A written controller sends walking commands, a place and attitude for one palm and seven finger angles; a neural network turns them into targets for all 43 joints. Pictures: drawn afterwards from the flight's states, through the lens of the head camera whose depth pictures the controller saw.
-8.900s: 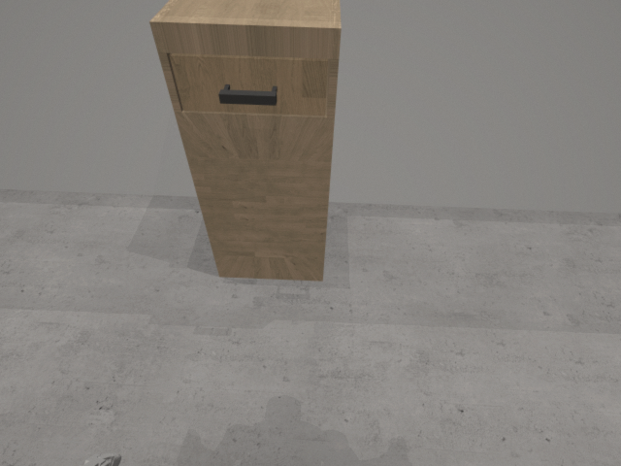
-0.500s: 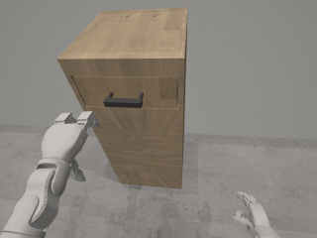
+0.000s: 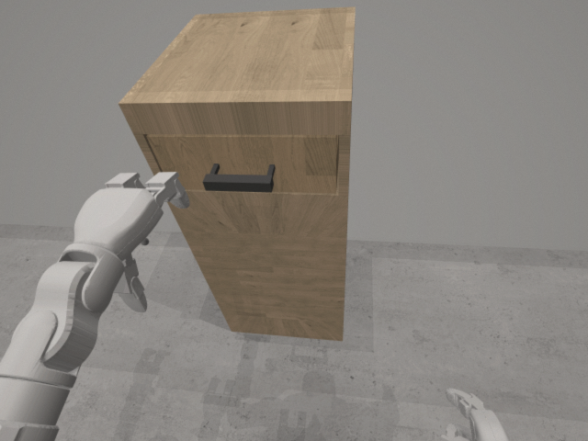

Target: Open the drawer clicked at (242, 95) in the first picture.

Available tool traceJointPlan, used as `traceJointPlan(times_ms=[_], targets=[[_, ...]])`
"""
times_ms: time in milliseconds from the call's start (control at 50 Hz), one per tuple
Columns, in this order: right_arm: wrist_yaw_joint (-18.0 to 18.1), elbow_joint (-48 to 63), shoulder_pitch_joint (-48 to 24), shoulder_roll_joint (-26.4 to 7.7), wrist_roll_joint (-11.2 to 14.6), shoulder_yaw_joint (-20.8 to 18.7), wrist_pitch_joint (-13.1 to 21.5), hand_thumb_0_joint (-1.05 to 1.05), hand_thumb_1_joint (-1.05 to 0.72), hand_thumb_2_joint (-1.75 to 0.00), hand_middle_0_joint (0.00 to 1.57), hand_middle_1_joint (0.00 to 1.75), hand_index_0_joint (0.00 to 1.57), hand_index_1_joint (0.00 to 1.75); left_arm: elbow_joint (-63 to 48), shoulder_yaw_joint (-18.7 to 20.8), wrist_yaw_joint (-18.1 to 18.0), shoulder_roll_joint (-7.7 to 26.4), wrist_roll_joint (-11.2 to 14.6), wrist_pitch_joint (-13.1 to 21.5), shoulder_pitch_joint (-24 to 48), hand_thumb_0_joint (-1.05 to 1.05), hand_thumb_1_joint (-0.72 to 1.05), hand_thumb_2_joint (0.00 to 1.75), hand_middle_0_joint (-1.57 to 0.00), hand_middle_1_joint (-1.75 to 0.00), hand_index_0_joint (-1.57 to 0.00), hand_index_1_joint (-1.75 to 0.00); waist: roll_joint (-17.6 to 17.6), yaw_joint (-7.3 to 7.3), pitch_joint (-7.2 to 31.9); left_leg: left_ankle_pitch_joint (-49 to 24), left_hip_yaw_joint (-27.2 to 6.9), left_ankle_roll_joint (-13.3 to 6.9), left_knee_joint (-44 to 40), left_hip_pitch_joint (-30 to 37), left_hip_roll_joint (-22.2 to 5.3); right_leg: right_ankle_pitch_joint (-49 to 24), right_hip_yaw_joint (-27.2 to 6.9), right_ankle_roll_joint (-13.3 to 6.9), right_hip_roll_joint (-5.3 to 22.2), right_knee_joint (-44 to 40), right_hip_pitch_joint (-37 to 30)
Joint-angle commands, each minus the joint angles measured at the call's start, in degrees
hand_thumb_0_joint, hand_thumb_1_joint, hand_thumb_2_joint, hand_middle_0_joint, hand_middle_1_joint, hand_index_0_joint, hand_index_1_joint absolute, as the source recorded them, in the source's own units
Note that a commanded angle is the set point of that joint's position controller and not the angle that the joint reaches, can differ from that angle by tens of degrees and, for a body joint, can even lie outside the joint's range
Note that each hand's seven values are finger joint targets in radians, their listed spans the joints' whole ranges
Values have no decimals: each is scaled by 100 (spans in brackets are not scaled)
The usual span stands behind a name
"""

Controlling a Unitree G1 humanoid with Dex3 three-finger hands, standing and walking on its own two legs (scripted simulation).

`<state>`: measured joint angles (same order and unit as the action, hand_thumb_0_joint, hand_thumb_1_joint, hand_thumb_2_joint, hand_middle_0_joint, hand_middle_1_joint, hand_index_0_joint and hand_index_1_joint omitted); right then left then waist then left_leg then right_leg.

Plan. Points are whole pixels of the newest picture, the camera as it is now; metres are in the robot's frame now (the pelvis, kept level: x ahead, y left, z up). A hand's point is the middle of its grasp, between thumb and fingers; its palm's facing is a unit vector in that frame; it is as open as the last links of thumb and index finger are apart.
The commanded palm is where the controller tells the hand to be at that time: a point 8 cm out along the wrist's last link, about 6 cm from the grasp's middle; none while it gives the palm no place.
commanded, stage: raise the hand with hooked fingers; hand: left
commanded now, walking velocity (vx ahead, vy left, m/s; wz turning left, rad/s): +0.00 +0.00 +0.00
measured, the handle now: (241, 175) +0.56 +0.19 +0.03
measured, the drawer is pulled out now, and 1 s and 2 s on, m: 0.00 0.00 0.00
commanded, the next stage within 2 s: move the hooked fingers above the handle in 0.14 s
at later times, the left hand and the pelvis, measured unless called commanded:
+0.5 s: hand (167, 239) +0.32 +0.22 +0.12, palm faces +0.02 -0.05 -1.00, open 13.9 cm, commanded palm +0.31 +0.23 +0.19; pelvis -0.01 -0.02 +0.00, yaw +1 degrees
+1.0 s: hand (199, 208) +0.40 +0.20 +0.11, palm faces +0.03 -0.04 -1.00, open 13.9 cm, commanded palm +0.38 +0.21 +0.17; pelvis +0.01 -0.01 +0.00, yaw +0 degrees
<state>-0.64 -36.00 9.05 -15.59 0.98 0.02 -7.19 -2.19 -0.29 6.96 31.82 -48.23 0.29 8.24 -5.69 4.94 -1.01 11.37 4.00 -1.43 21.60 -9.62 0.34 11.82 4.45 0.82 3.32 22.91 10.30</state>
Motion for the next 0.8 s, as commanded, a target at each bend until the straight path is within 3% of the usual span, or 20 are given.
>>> traceJointPlan(times_ms=[0,80,120,240,280,300,380,420,480,520,580,640,680,720,780], targets=[[43,894,-870,-579,7,-211,378,0,-90,-90,20,30,20,30,-1220,1037,-508,1417,8,210,1799,0,-50,30,-30,-120,-30,-120,229,69,1453,-1252,-293,11,-271,248,77,-583,-141,-257,-340,-173,-584],[55,828,-909,-580,46,-235,425,0,-90,-90,20,30,20,30,-1116,1103,-731,1440,1,172,1820,0,-50,30,-30,-120,-30,-120,156,66,1454,-1209,-275,28,-258,227,86,-570,-169,-257,-353,-196,-561],[66,774,-894,-578,54,-234,410,0,-90,-90,20,30,20,30,-927,915,-743,1276,-20,78,1788,0,-50,30,-30,-120,-30,-120,250,26,1323,-1117,-242,28,-290,162,90,-509,-145,-246,-323,-211,-504],[132,822,-1018,-587,59,-180,369,0,-90,-90,20,30,20,30,-791,620,-540,1136,-74,-105,1773,0,-50,30,-30,-120,-30,-120,455,-14,1289,-969,-196,-13,-307,149,123,-508,-185,-218,-299,-253,-559],[159,771,-1017,-592,86,-166,374,0,-90,-90,20,30,20,30,-529,557,-480,1111,-112,-109,2084,0,-50,30,-30,-120,-30,-120,554,-123,1064,-750,-195,-10,-308,108,100,-292,-195,-197,-321,-357,-348],[171,774,-966,-565,61,-147,383,0,-90,-90,20,30,20,30,-471,437,-455,1041,-115,-63,2210,0,-50,30,-30,-120,-30,-120,602,-106,1134,-708,-194,-21,-320,94,127,-235,-193,-197,-287,-342,-407],[245,705,-873,-588,52,-157,401,0,-90,-90,20,30,20,30,-195,744,-526,1415,-178,116,2643,0,-50,30,-30,-120,-30,-120,577,-108,1283,-706,-181,-31,-238,106,147,-288,-240,-191,-301,-344,-433],[252,696,-825,-541,49,-169,402,0,-90,-90,20,30,20,30,-120,615,-573,1237,-172,208,2706,0,-50,30,-30,-120,-30,-120,439,-82,1388,-902,-167,-39,-199,114,160,-515,-223,-209,-272,-260,-466],[247,676,-762,-574,55,-200,392,0,-90,-90,20,30,20,30,146,830,-654,1423,-186,219,2803,0,-50,30,-30,-120,-30,-120,493,-62,1547,-1045,-149,-30,-124,54,157,-745,-267,-204,-283,-202,-569],[253,642,-701,-570,56,-198,357,0,-90,-90,20,30,20,30,413,684,-662,1281,-189,188,2853,0,-50,30,-30,-120,-30,-120,569,-101,1441,-1060,-123,-32,-110,-73,162,-840,-236,-199,-247,-160,-533],[235,694,-695,-620,72,-239,310,0,-90,-90,20,30,20,30,446,638,-628,1273,-253,165,2915,0,-50,30,-30,-120,-30,-120,493,-109,1623,-1182,-98,-37,-63,-49,166,-1002,-263,-203,-271,-110,-563],[227,730,-590,-601,66,-265,296,0,-90,-90,20,30,20,30,384,270,-581,966,-239,180,3090,0,-50,30,-30,-120,-30,-120,423,-187,1663,-1289,-121,-52,9,15,172,-1120,-226,-221,-280,-23,-427],[232,726,-512,-641,67,-296,292,0,-90,-90,20,30,20,30,546,439,-582,1115,-240,206,3005,0,-50,30,-30,-120,-30,-120,631,-166,1659,-1294,-133,-68,24,-31,166,-1112,-233,-214,-309,-24,-439],[239,693,-427,-636,79,-300,278,0,-90,-90,20,30,20,30,495,257,-607,981,-233,278,3352,0,-50,30,-30,-120,-30,-120,560,-233,1680,-1282,-156,-66,34,-32,173,-1089,-216,-221,-304,18,-327],[229,659,-303,-653,74,-347,277,0,-90,-90,20,30,20,30,552,404,-750,1133,-309,333,3521,0,-50,30,-30,-120,-30,-120,479,-204,1894,-1446,-182,-51,94,24,167,-1125,-207,-249,-342,104,-324]])
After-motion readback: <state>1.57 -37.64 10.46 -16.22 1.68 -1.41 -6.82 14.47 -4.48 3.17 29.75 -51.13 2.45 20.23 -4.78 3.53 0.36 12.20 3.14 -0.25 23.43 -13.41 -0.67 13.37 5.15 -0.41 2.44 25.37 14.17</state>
